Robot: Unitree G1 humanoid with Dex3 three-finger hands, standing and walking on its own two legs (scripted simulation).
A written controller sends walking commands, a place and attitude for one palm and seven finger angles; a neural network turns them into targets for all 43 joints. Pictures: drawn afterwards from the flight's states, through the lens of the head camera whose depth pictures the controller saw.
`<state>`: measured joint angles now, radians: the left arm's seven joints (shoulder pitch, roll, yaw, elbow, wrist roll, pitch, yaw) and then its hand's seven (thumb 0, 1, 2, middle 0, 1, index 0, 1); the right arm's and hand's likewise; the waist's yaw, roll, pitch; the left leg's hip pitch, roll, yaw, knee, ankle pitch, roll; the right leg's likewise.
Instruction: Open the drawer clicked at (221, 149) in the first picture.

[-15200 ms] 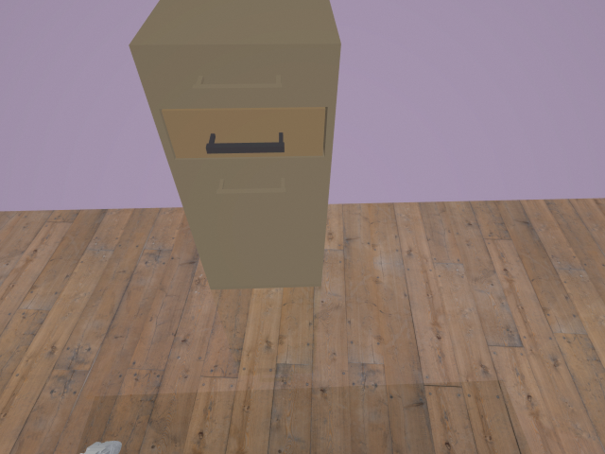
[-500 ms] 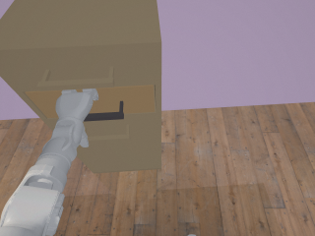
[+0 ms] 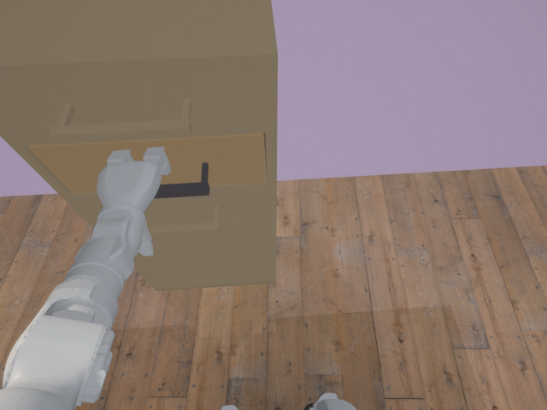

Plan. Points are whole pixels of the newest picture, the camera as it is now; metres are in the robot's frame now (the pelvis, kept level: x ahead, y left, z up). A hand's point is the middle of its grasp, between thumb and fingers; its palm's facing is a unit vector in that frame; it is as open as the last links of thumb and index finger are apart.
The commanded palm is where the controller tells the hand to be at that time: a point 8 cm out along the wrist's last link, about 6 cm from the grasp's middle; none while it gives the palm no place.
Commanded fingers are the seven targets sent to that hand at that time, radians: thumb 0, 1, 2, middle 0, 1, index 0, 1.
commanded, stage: lower the fingers behind the handle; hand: left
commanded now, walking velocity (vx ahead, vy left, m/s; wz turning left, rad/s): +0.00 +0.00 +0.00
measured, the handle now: (157, 181) +0.50 +0.21 -0.03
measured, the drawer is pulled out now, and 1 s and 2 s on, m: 0.00 0.00 0.00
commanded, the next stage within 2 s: close the thumb around the handle in 1.10 s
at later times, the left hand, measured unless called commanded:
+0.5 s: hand (150, 211) +0.44 +0.21 -0.04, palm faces -0.07 -0.05 -1.00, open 13.8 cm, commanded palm +0.43 +0.21 +0.02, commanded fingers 0.00 -0.50 0.30 -0.30 -1.20 -0.30 -1.20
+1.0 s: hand (155, 215) +0.44 +0.21 -0.05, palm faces -0.06 -0.05 -1.00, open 13.8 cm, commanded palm +0.42 +0.21 +0.00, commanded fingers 0.00 -0.50 0.30 -0.30 -1.20 -0.30 -1.20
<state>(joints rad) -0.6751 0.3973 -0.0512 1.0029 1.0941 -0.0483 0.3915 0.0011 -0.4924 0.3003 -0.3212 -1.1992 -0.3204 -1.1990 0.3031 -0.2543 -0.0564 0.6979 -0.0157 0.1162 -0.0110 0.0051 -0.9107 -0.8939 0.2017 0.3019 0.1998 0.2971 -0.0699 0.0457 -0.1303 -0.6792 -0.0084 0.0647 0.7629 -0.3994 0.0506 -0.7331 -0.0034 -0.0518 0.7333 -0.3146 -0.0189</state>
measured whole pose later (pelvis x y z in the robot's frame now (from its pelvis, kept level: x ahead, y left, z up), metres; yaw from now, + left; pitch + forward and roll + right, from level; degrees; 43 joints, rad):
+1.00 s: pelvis -0.01 +0.00 -0.03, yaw +0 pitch +23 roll -1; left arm -0.68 0.39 -0.03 1.02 1.11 -0.05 0.46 0.00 -0.49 0.30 -0.31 -1.20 -0.32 -1.20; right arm 0.31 -0.24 -0.05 0.72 -0.04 0.11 0.01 0.00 -0.91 -0.89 0.20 0.30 0.20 0.30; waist -0.09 0.06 -0.17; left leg -0.87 0.00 0.06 0.95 -0.47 0.05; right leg -0.92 0.00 -0.06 0.90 -0.37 -0.02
